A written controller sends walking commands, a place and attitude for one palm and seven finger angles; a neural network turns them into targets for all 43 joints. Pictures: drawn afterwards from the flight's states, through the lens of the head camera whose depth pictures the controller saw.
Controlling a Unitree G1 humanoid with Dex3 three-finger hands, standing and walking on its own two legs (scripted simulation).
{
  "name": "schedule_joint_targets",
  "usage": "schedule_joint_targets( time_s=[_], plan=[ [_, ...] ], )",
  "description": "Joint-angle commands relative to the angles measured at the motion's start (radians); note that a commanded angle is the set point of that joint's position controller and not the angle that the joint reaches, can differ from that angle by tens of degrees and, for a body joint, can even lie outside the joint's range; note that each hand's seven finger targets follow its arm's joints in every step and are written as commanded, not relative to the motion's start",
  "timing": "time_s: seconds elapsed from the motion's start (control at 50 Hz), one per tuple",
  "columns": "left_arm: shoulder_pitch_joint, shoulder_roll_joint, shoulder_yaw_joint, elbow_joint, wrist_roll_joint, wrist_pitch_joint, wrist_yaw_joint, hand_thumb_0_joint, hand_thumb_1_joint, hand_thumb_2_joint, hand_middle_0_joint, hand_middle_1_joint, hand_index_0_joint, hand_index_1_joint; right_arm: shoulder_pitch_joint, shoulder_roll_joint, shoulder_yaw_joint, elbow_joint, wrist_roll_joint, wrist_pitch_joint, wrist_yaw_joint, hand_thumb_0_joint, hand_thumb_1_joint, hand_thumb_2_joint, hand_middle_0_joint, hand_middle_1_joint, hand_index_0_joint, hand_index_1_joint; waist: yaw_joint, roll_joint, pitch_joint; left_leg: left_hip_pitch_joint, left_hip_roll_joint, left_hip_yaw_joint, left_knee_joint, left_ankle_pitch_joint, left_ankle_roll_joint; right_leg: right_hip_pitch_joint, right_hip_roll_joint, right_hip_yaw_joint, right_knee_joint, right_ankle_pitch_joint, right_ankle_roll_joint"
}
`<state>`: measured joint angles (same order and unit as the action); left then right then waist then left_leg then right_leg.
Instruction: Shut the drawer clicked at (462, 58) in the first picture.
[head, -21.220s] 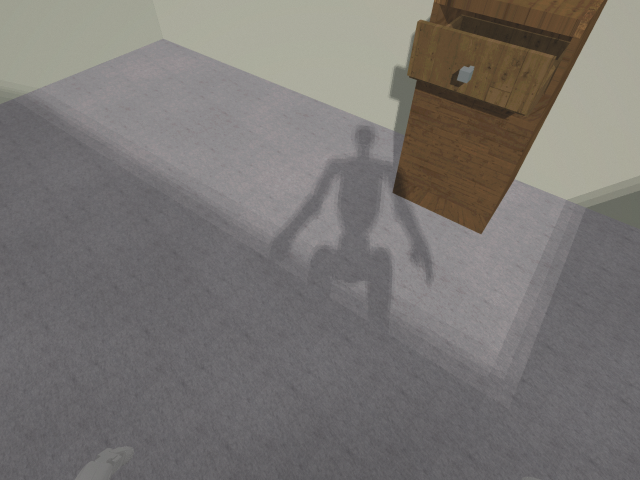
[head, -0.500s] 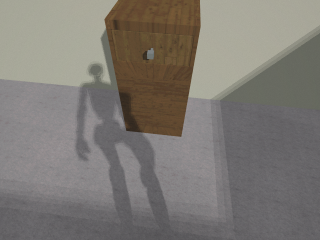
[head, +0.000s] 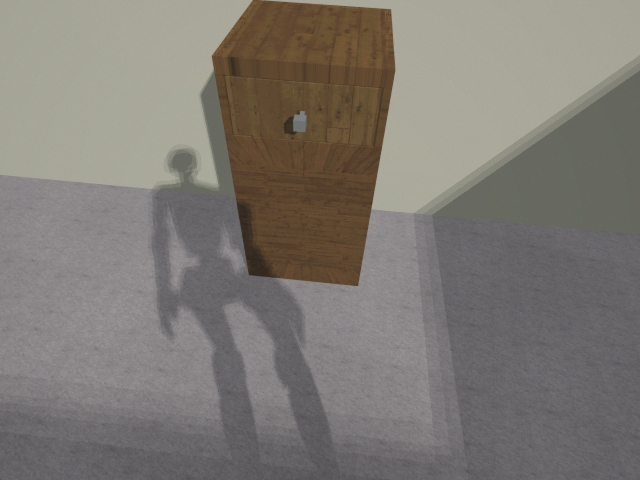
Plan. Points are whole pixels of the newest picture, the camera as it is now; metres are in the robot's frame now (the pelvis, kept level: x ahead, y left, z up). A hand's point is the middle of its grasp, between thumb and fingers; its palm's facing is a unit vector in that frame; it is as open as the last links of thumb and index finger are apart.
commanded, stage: let the arm hang, fingers relaxed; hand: left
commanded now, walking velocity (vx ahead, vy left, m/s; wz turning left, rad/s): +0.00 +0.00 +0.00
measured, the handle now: (300, 119) +0.94 +0.08 -0.04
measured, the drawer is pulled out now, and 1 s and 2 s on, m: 0.00 0.00 0.00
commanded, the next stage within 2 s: look to check the result in 0.08 s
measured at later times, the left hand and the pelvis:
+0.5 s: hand out of the picture +0.00 +0.17 -0.16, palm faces +0.01 -0.97 -0.23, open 7.4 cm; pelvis +0.01 -0.01 +0.01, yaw +0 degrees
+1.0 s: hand out of the picture +0.10 +0.17 -0.15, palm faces -0.02 -0.97 -0.24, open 7.4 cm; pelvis +0.04 -0.03 +0.02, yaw -1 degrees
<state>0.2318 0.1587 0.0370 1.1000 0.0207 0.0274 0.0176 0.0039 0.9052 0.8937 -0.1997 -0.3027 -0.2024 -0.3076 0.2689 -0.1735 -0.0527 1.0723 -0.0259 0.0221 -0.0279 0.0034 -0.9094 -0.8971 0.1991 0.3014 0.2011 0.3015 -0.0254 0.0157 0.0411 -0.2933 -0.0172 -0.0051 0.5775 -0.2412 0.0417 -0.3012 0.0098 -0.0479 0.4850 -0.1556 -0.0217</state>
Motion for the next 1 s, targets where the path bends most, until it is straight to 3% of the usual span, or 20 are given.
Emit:
schedule_joint_targets(
  time_s=[0.0,0.02,0.04,0.06,0.1,0.14,0.18,0.22,0.28,0.44,0.58,0.66,0.76,0.92,0.98],
  plan=[
    [-0.007,0.114,0.024,-0.06,-0.008,-0.019,0.008,0.0,0.9,0.9,-0.2,-0.3,-0.2,-0.3,0.102,-0.094,0.002,-0.006,-0.013,-0.021,-0.012,0.0,-0.9,-0.9,0.2,0.3,0.2,0.3,0.016,0.158,0.111,-0.069,0.186,-0.258,-0.351,-0.273,0.047,-0.066,-0.052,0.094,-0.07,-0.236,-0.023],
    [0.015,0.122,0.029,-0.042,0.0,-0.008,0.008,0.0,0.9,0.9,-0.2,-0.3,-0.2,-0.3,0.059,-0.113,-0.003,-0.017,-0.013,-0.02,-0.01,0.0,-0.9,-0.9,0.2,0.3,0.2,0.3,0.035,0.203,0.095,-0.166,0.207,-0.307,-0.444,-0.445,0.055,0.035,-0.027,0.05,0.011,-0.242,-0.011],
    [0.035,0.133,0.033,-0.031,0.007,-0.003,0.005,0.0,0.9,0.9,-0.2,-0.3,-0.2,-0.3,0.017,-0.137,-0.009,-0.029,-0.01,-0.022,-0.012,0.0,-0.9,-0.9,0.2,0.3,0.2,0.3,0.055,0.226,0.105,-0.206,0.214,-0.321,-0.478,-0.472,0.065,0.073,-0.024,0.046,0.086,-0.212,-0.008],
    [0.054,0.124,0.029,-0.026,0.009,-0.004,0.002,0.0,0.9,0.9,-0.2,-0.3,-0.2,-0.3,0.0,-0.142,-0.007,-0.041,-0.006,-0.027,-0.017,0.0,-0.9,-0.9,0.2,0.3,0.2,0.3,0.069,0.198,0.101,-0.21,0.219,-0.311,-0.473,-0.422,0.073,0.091,-0.027,0.054,0.108,-0.183,-0.012],
    [0.087,0.084,0.024,-0.009,0.006,0.0,-0.003,0.0,0.9,0.9,-0.2,-0.3,-0.2,-0.3,-0.002,-0.13,-0.009,-0.037,-0.002,-0.024,-0.02,0.0,-0.9,-0.9,0.2,0.3,0.2,0.3,0.077,0.06,0.05,-0.196,0.206,-0.255,-0.445,-0.375,0.069,0.152,-0.023,0.053,0.098,-0.14,0.0],
    [0.095,0.076,0.016,-0.011,0.002,-0.008,-0.001,0.0,0.9,0.9,-0.2,-0.3,-0.2,-0.3,0.012,-0.12,-0.008,-0.031,0.0,-0.023,-0.018,0.0,-0.9,-0.9,0.2,0.3,0.2,0.3,0.068,0.023,0.043,-0.129,0.152,-0.21,-0.394,-0.312,0.048,0.136,-0.029,0.076,-0.02,-0.133,-0.002],
    [0.077,0.108,0.015,-0.014,-0.002,-0.027,0.004,0.0,0.9,0.9,-0.2,-0.3,-0.2,-0.3,0.041,-0.095,-0.005,-0.021,0.005,-0.028,-0.014,0.0,-0.9,-0.9,0.2,0.3,0.2,0.3,0.041,0.018,0.039,-0.015,0.105,-0.16,-0.324,-0.148,0.025,0.082,-0.07,0.13,-0.133,-0.115,-0.024],
    [0.07,0.126,0.011,-0.009,-0.008,-0.043,0.006,0.0,0.9,0.9,-0.2,-0.3,-0.2,-0.3,0.068,-0.084,-0.001,-0.007,0.008,-0.034,-0.01,0.0,-0.9,-0.9,0.2,0.3,0.2,0.3,0.021,-0.001,-0.03,0.085,0.102,-0.127,-0.289,-0.04,0.014,0.068,-0.09,0.141,-0.148,-0.099,-0.034],
    [0.038,0.141,0.009,-0.006,-0.006,-0.048,0.009,0.0,0.9,0.9,-0.2,-0.3,-0.2,-0.3,0.057,-0.101,-0.006,-0.002,0.01,-0.028,-0.007,0.0,-0.9,-0.9,0.2,0.3,0.2,0.3,0.01,-0.048,0.002,0.107,0.099,-0.109,-0.268,-0.032,0.012,0.026,-0.097,0.146,-0.181,-0.149,-0.036],
    [0.033,0.151,0.002,0.016,-0.008,-0.047,0.012,0.0,0.9,0.9,-0.2,-0.3,-0.2,-0.3,0.04,-0.11,0.003,0.018,0.008,-0.023,-0.005,0.0,-0.9,-0.9,0.2,0.3,0.2,0.3,0.006,-0.022,0.039,0.118,0.096,-0.089,-0.268,-0.029,0.002,0.003,-0.097,0.161,-0.21,-0.196,-0.038],
    [0.012,0.165,0.001,0.021,-0.009,-0.054,0.014,0.0,0.9,0.9,-0.2,-0.3,-0.2,-0.3,0.016,-0.121,0.008,0.026,0.009,-0.029,-0.005,0.0,-0.9,-0.9,0.2,0.3,0.2,0.3,0.01,-0.035,0.01,0.142,0.1,-0.076,-0.25,0.083,-0.004,0.054,-0.106,0.16,-0.208,-0.087,-0.037],
    [0.005,0.172,0.003,0.018,-0.01,-0.055,0.015,0.0,0.9,0.9,-0.2,-0.3,-0.2,-0.3,0.003,-0.129,0.012,0.03,0.008,-0.032,-0.006,0.0,-0.9,-0.9,0.2,0.3,0.2,0.3,0.015,0.006,-0.005,0.147,0.105,-0.073,-0.247,0.118,-0.009,0.085,-0.105,0.163,-0.201,-0.029,-0.037],
    [-0.014,0.179,0.002,0.017,-0.011,-0.056,0.015,0.0,0.9,0.9,-0.2,-0.3,-0.2,-0.3,-0.006,-0.139,0.015,0.033,0.009,-0.034,-0.006,0.0,-0.9,-0.9,0.2,0.3,0.2,0.3,0.016,-0.021,-0.019,0.157,0.111,-0.069,-0.248,0.159,-0.014,0.117,-0.108,0.153,-0.191,0.054,-0.032],
    [-0.036,0.182,0.004,0.006,-0.013,-0.055,0.015,0.0,0.9,0.9,-0.2,-0.3,-0.2,-0.3,-0.012,-0.141,0.018,0.039,0.006,-0.033,-0.007,0.0,-0.9,-0.9,0.2,0.3,0.2,0.3,0.015,-0.007,-0.014,0.161,0.115,-0.065,-0.259,0.16,-0.018,0.133,-0.107,0.157,-0.196,0.071,-0.031],
    [-0.034,0.185,0.004,0.005,-0.013,-0.056,0.016,0.0,0.9,0.9,-0.2,-0.3,-0.2,-0.3,-0.014,-0.142,0.017,0.04,0.008,-0.033,-0.007,0.0,-0.9,-0.9,0.2,0.3,0.2,0.3,0.014,-0.032,-0.023,0.173,0.117,-0.061,-0.256,0.168,-0.018,0.138,-0.108,0.156,-0.198,0.089,-0.029]
  ],
)
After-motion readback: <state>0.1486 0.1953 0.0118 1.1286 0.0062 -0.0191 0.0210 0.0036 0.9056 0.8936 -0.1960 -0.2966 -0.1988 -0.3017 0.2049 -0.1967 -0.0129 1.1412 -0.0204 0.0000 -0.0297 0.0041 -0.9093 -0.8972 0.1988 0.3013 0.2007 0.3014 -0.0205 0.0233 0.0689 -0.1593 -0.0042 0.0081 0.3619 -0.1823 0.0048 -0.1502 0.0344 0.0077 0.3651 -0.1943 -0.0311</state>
